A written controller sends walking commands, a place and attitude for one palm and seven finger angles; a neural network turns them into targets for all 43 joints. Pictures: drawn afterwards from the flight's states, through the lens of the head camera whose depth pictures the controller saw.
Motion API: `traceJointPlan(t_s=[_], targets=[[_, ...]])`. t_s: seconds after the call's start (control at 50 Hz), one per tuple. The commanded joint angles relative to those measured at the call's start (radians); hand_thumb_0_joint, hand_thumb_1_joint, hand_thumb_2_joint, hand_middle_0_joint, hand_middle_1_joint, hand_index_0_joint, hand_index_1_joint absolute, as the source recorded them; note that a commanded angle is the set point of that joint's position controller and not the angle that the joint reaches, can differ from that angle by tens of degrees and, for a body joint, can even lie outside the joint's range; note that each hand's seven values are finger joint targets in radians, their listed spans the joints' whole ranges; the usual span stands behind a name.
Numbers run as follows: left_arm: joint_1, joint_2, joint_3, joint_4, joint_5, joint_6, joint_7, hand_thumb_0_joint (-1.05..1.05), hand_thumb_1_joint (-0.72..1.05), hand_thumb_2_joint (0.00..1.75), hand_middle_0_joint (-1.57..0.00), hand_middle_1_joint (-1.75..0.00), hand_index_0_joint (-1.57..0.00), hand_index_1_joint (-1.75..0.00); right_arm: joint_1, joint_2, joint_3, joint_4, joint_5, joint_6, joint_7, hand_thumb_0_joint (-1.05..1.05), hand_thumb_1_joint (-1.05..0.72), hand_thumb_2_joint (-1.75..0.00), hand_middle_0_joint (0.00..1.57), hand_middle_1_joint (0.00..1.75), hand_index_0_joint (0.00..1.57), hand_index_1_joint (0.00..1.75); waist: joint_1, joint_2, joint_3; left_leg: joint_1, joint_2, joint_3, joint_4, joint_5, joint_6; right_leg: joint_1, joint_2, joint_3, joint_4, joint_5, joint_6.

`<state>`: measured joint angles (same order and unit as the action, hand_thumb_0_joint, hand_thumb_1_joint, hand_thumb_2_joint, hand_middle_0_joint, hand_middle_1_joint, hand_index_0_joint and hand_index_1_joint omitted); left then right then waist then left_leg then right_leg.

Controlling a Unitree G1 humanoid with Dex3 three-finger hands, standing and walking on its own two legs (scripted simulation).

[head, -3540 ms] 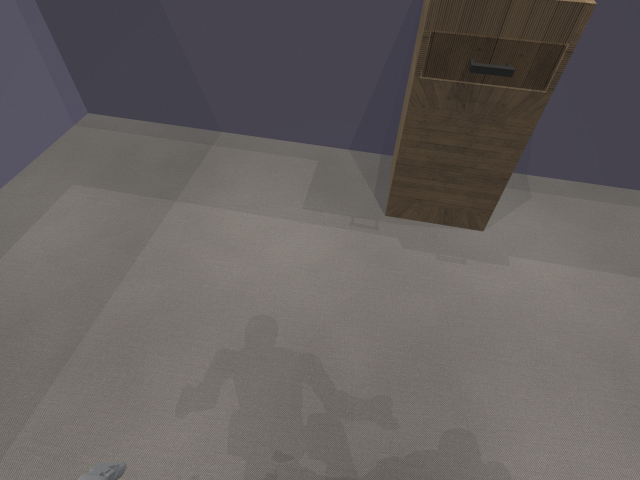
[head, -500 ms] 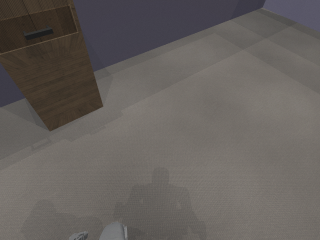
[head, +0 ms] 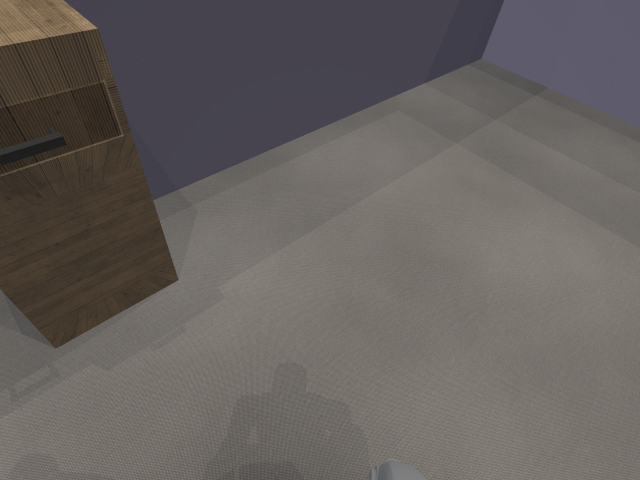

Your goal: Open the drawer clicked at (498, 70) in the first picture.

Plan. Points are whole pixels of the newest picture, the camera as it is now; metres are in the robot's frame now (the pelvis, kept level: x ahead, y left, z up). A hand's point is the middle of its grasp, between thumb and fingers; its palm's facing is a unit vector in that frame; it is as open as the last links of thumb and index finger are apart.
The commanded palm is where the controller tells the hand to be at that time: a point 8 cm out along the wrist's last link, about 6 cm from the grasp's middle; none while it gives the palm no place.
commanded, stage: walk to a spot facing it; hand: left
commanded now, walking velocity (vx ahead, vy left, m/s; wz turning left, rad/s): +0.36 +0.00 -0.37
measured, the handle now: (28, 143) +0.72 +0.68 -0.05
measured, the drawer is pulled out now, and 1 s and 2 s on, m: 0.00 0.00 0.00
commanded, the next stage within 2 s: turn to face it in 0.36 s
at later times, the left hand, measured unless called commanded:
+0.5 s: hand (258, 384) +0.30 +0.11 -0.17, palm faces -0.07 -0.97 -0.22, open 7.2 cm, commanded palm none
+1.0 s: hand (218, 344) +0.37 +0.20 -0.18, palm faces +0.20 -0.96 -0.22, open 7.4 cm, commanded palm none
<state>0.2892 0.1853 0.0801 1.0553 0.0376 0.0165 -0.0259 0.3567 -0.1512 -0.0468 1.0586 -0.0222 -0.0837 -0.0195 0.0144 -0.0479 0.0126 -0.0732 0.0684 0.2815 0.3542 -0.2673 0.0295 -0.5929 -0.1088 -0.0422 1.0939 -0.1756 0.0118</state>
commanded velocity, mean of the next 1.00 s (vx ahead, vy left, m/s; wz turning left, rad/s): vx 0.13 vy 0.00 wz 0.30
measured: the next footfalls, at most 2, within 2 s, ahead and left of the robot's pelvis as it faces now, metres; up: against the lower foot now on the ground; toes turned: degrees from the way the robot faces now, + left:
right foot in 0.26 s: +0.25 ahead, -0.16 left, +0.00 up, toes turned -14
left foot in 0.70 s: +0.43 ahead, +0.05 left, +0.00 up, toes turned +10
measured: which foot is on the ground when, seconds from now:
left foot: down 0.00-0.24, up 0.26-0.68, down 0.70-1.00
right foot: up 0.00-0.24, down 0.26-0.70, up 0.72-1.00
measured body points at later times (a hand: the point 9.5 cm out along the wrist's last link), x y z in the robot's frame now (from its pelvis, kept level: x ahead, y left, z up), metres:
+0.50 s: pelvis +0.21 -0.07 -0.01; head +0.22 -0.07 +0.44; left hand +0.30 +0.16 -0.16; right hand +0.21 -0.30 -0.17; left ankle +0.27 +0.08 -0.68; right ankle +0.21 -0.15 -0.75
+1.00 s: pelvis +0.32 -0.02 -0.01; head +0.35 +0.01 +0.44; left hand +0.36 +0.25 -0.17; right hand +0.43 -0.25 -0.14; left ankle +0.39 +0.05 -0.75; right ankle +0.34 -0.20 -0.67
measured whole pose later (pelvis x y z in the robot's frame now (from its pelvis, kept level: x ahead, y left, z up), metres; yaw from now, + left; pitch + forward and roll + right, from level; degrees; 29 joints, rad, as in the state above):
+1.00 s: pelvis +0.32 -0.02 -0.01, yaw +9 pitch +1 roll -3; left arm 0.18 0.23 0.09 0.95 0.02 0.04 0.02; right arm 0.19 -0.17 -0.05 0.94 -0.02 0.02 0.01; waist -0.01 -0.01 0.05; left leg -0.37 -0.03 0.04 0.47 -0.12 0.10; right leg -0.50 -0.10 -0.02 1.06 -0.36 0.08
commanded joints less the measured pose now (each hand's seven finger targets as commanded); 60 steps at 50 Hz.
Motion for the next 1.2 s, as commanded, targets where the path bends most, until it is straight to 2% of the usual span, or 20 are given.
traceJointPlan(t_s=[0.0, 0.08, 0.14, 0.16, 0.2, 0.22, 0.24, 0.28, 0.32, 0.36, 0.48, 0.62, 0.66, 0.68, 0.7, 0.72, 0.76, 0.8, 1.06, 1.18], targets=[[-0.124, 0.002, -0.003, -0.09, -0.001, -0.017, -0.013, 0.0, 0.9, 0.9, -0.2, -0.3, -0.2, -0.3, 0.118, -0.104, -0.016, 0.01, -0.002, -0.011, -0.007, 0.0, -0.9, -0.9, 0.2, 0.3, 0.2, 0.3, -0.043, 0.179, 0.116, 0.042, 0.26, -0.104, -0.188, 0.244, 0.074, -0.112, -0.023, -0.042, -0.173, 0.035, 0.007], [-0.23, -0.007, -0.01, -0.112, -0.006, -0.025, -0.015, 0.0, 0.9, 0.9, -0.2, -0.3, -0.2, -0.3, 0.168, -0.109, -0.017, 0.044, -0.012, 0.002, -0.005, 0.0, -0.9, -0.9, 0.2, 0.3, 0.2, 0.3, -0.075, 0.197, 0.149, 0.075, 0.278, -0.065, -0.155, 0.309, 0.076, -0.054, 0.006, -0.086, -0.346, 0.0, -0.02], [-0.206, 0.012, -0.009, -0.106, -0.007, -0.038, -0.011, 0.0, 0.9, 0.9, -0.2, -0.3, -0.2, -0.3, 0.168, -0.131, -0.023, 0.054, -0.014, 0.009, -0.003, 0.0, -0.9, -0.9, 0.2, 0.3, 0.2, 0.3, -0.051, 0.182, 0.103, 0.114, 0.288, -0.035, -0.049, 0.504, 0.064, 0.066, 0.058, -0.125, -0.434, -0.065, -0.058], [-0.149, 0.019, -0.006, -0.088, -0.005, -0.044, -0.009, 0.0, 0.9, 0.9, -0.2, -0.3, -0.2, -0.3, 0.156, -0.139, -0.025, 0.054, -0.012, 0.011, -0.004, 0.0, -0.9, -0.9, 0.2, 0.3, 0.2, 0.3, -0.02, 0.179, 0.067, 0.115, 0.285, -0.015, 0.034, 0.648, 0.057, 0.159, 0.092, -0.151, -0.458, -0.077, -0.075], [0.136, 0.1, 0.018, -0.001, 0.001, -0.065, 0.001, 0.0, 0.9, 0.9, -0.2, -0.3, -0.2, -0.3, 0.106, -0.154, -0.026, 0.042, 0.003, 0.011, 0.004, 0.0, -0.9, -0.9, 0.2, 0.3, 0.2, 0.3, 0.119, 0.108, -0.111, -0.029, 0.227, 0.035, 0.403, 0.662, -0.004, 0.572, 0.099, -0.13, -0.558, 0.023, -0.108], [0.249, 0.215, 0.047, 0.03, 0.001, -0.077, 0.017, 0.0, 0.9, 0.9, -0.2, -0.3, -0.2, -0.3, 0.141, -0.087, -0.017, 0.018, 0.018, 0.006, 0.013, 0.0, -0.9, -0.9, 0.2, 0.3, 0.2, 0.3, 0.145, -0.13, -0.236, -0.331, 0.125, 0.031, 0.717, 0.169, -0.043, 0.865, -0.161, 0.21, -0.613, 0.021, -0.191], [0.292, 0.271, 0.048, 0.043, -0.025, -0.075, 0.027, 0.0, 0.9, 0.9, -0.2, -0.3, -0.2, -0.3, 0.095, -0.06, -0.007, -0.022, 0.023, 0.008, 0.009, 0.0, -0.9, -0.9, 0.2, 0.3, 0.2, 0.3, 0.126, -0.171, -0.243, -0.536, 0.008, -0.088, 0.978, -0.325, -0.06, 0.917, -0.338, 0.547, -0.726, 0.231, -0.289], [0.122, 0.222, 0.038, -0.002, -0.029, -0.071, 0.036, 0.0, 0.9, 0.9, -0.2, -0.3, -0.2, -0.3, 0.018, -0.06, -0.018, -0.026, 0.014, 0.017, 0.006, 0.0, -0.9, -0.9, 0.2, 0.3, 0.2, 0.3, 0.078, -0.084, -0.109, -0.592, 0.094, -0.233, 1.067, -0.175, -0.047, 0.674, -0.32, 0.445, -0.806, 0.053, -0.264], [0.012, 0.113, -0.001, -0.021, -0.024, -0.081, 0.042, 0.0, 0.9, 0.9, -0.2, -0.3, -0.2, -0.3, 0.01, -0.035, -0.014, -0.005, -0.002, 0.039, 0.008, 0.0, -0.9, -0.9, 0.2, 0.3, 0.2, 0.3, 0.005, 0.019, 0.027, -0.499, 0.138, -0.25, 0.95, -0.074, -0.048, 0.386, -0.237, 0.247, -0.851, 0.061, -0.197], [-0.03, 0.088, -0.011, -0.022, -0.014, -0.092, 0.044, 0.0, 0.9, 0.9, -0.2, -0.3, -0.2, -0.3, 0.097, -0.005, -0.01, 0.023, -0.007, 0.059, 0.013, 0.0, -0.9, -0.9, 0.2, 0.3, 0.2, 0.3, -0.054, -0.024, 0.018, -0.44, 0.127, -0.23, 0.844, -0.04, -0.061, 0.321, -0.178, 0.101, -0.862, 0.128, -0.166], [-0.005, 0.068, -0.026, -0.013, -0.018, -0.101, 0.043, 0.0, 0.9, 0.9, -0.2, -0.3, -0.2, -0.3, -0.034, -0.004, -0.005, -0.025, 0.0, 0.07, 0.029, 0.0, -0.9, -0.9, 0.2, 0.3, 0.2, 0.3, -0.045, -0.066, 0.059, -0.443, 0.092, -0.199, 0.56, 0.073, -0.077, 0.348, -0.145, -0.027, -0.863, 0.287, -0.149], [0.013, 0.132, -0.01, -0.018, -0.015, -0.073, 0.058, 0.0, 0.9, 0.9, -0.2, -0.3, -0.2, -0.3, -0.151, -0.072, -0.007, -0.094, 0.001, 0.07, 0.041, 0.0, -0.9, -0.9, 0.2, 0.3, 0.2, 0.3, -0.024, -0.065, 0.056, -0.352, 0.039, -0.155, 0.325, 0.062, -0.038, 0.502, -0.204, -0.105, -0.692, 0.485, -0.098], [0.012, 0.143, 0.0, -0.039, -0.023, -0.057, 0.058, 0.0, 0.9, 0.9, -0.2, -0.3, -0.2, -0.3, -0.001, -0.143, -0.027, -0.071, -0.008, 0.07, 0.036, 0.0, -0.9, -0.9, 0.2, 0.3, 0.2, 0.3, -0.088, 0.076, -0.049, -0.113, 0.021, -0.187, 0.185, 0.32, -0.014, 0.447, -0.154, -0.165, -0.392, 0.394, -0.036], [0.053, 0.11, 0.003, -0.065, -0.04, -0.05, 0.054, 0.0, 0.9, 0.9, -0.2, -0.3, -0.2, -0.3, 0.071, -0.244, -0.045, -0.077, -0.018, 0.064, 0.027, 0.0, -0.9, -0.9, 0.2, 0.3, 0.2, 0.3, -0.097, 0.325, -0.137, 0.07, 0.231, -0.477, 0.123, 0.702, 0.095, 0.243, -0.024, -0.202, -0.13, 0.011, 0.036], [0.041, 0.091, -0.008, -0.102, -0.037, -0.046, 0.054, 0.0, 0.9, 0.9, -0.2, -0.3, -0.2, -0.3, 0.097, -0.304, -0.051, -0.074, -0.004, 0.074, 0.019, 0.0, -0.9, -0.9, 0.2, 0.3, 0.2, 0.3, -0.097, 0.407, -0.173, 0.081, 0.382, -0.671, 0.038, 0.799, 0.215, 0.147, 0.065, -0.116, 0.113, -0.528, 0.047], [-0.003, 0.098, -0.008, -0.112, -0.03, -0.032, 0.059, 0.0, 0.9, 0.9, -0.2, -0.3, -0.2, -0.3, 0.061, -0.293, -0.051, -0.075, 0.004, 0.075, 0.008, 0.0, -0.9, -0.9, 0.2, 0.3, 0.2, 0.3, -0.097, 0.309, -0.204, 0.07, 0.367, -0.697, 0.006, 0.552, 0.22, 0.073, 0.049, -0.002, 0.191, -0.48, 0.039], [-0.071, 0.092, 0.002, -0.123, -0.022, -0.028, 0.048, 0.0, 0.9, 0.9, -0.2, -0.3, -0.2, -0.3, -0.074, -0.235, -0.043, -0.129, 0.001, 0.075, 0.004, 0.0, -0.9, -0.9, 0.2, 0.3, 0.2, 0.3, -0.059, 0.172, -0.086, -0.102, 0.285, -0.622, -0.042, 0.228, 0.171, 0.023, -0.004, 0.039, 0.175, -0.334, 0.049], [-0.021, 0.08, 0.01, -0.11, -0.017, -0.01, 0.04, 0.0, 0.9, 0.9, -0.2, -0.3, -0.2, -0.3, -0.157, -0.208, -0.036, -0.159, 0.001, 0.073, 0.007, 0.0, -0.9, -0.9, 0.2, 0.3, 0.2, 0.3, -0.019, 0.175, -0.063, -0.208, 0.193, -0.502, -0.083, 0.1, 0.115, 0.093, -0.005, 0.028, 0.1, -0.229, 0.054], [-0.125, 0.107, 0.021, -0.216, -0.017, 0.008, 0.05, 0.0, 0.9, 0.9, -0.2, -0.3, -0.2, -0.3, -0.107, -0.247, -0.081, -0.181, -0.005, 0.098, 0.018, 0.0, -0.9, -0.9, 0.2, 0.3, 0.2, 0.3, -0.06, 0.166, -0.078, -0.126, 0.149, -0.67, -0.084, 0.027, 0.152, 0.088, 0.05, 0.045, -0.183, -0.251, 0.074], [-0.051, 0.118, 0.015, -0.227, -0.03, 0.008, 0.057, 0.0, 0.9, 0.9, -0.2, -0.3, -0.2, -0.3, -0.144, -0.266, -0.091, -0.207, -0.006, 0.115, 0.022, 0.0, -0.9, -0.9, 0.2, 0.3, 0.2, 0.3, -0.028, 0.209, -0.111, -0.183, 0.1, -0.728, -0.056, 0.09, 0.124, 0.281, 0.107, 0.043, -0.425, -0.251, 0.043]])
